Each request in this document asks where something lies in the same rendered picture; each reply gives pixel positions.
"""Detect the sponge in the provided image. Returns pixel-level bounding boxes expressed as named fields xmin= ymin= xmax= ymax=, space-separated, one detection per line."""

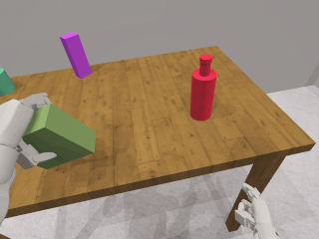
xmin=17 ymin=103 xmax=96 ymax=169

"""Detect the robot left hand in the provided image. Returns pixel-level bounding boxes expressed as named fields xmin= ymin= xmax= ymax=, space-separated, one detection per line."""
xmin=0 ymin=93 xmax=57 ymax=169

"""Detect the robot right hand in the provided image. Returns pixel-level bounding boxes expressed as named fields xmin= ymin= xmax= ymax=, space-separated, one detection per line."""
xmin=234 ymin=182 xmax=273 ymax=231

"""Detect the table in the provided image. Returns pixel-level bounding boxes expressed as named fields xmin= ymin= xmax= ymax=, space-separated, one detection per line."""
xmin=0 ymin=46 xmax=316 ymax=239

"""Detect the left robot forearm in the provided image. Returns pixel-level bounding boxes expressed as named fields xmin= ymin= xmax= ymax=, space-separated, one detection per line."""
xmin=0 ymin=144 xmax=19 ymax=227

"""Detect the right robot forearm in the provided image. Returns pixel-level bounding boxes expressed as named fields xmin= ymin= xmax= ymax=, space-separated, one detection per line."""
xmin=253 ymin=223 xmax=281 ymax=239

